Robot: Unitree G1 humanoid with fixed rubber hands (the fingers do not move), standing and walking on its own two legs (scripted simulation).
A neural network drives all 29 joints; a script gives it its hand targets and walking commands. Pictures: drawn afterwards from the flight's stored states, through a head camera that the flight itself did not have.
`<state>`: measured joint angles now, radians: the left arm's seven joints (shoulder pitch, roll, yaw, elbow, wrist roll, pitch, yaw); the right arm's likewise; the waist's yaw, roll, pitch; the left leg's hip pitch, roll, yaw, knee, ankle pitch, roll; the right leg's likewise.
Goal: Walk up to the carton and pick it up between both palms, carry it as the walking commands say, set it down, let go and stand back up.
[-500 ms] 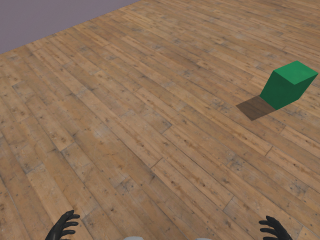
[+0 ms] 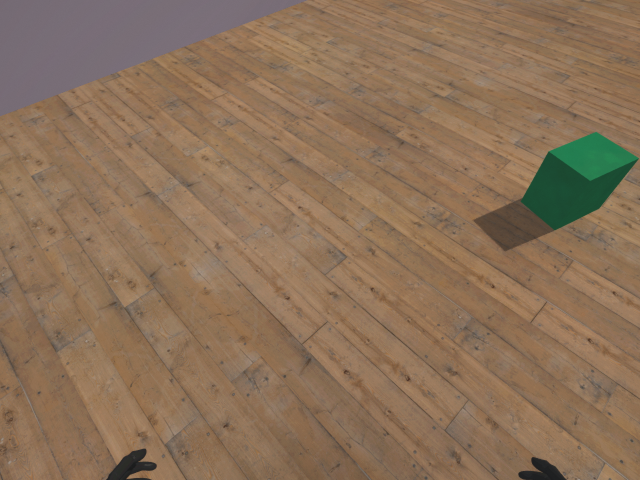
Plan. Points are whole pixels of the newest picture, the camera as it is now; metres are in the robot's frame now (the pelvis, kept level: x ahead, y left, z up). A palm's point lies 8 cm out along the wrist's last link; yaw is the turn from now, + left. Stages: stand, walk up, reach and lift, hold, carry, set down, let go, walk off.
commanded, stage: stand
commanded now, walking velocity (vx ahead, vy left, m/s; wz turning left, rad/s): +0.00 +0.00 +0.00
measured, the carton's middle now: (575, 181) +1.28 -1.00 -0.63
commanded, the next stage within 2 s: walk up in 1.42 s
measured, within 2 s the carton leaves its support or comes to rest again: neither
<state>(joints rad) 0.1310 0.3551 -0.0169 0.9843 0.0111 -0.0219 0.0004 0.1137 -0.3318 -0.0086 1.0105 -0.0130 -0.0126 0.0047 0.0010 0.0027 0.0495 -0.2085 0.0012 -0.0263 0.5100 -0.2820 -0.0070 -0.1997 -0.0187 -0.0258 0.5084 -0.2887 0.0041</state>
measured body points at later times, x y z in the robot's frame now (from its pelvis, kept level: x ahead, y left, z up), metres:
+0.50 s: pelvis +0.00 +0.00 +0.01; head +0.01 +0.00 +0.46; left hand +0.08 +0.30 -0.12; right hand +0.09 -0.30 -0.12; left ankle +0.00 +0.13 -0.74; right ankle -0.01 -0.12 -0.74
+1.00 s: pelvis +0.00 +0.00 +0.01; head +0.01 +0.00 +0.46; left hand +0.08 +0.31 -0.12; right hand +0.09 -0.30 -0.12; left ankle +0.00 +0.13 -0.74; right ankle -0.01 -0.12 -0.74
